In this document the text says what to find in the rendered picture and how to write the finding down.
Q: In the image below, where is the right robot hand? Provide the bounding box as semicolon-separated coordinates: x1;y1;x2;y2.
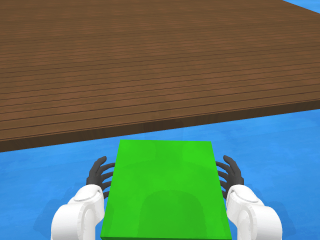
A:
215;155;244;201

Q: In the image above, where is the robot right forearm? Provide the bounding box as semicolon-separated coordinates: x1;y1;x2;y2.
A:
226;184;283;240

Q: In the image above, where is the left robot hand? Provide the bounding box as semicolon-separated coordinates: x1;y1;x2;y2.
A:
86;156;115;199

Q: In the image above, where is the carton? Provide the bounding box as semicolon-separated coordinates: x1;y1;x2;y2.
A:
100;139;232;240

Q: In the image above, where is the robot left forearm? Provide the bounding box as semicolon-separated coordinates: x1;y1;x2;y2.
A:
50;184;105;240

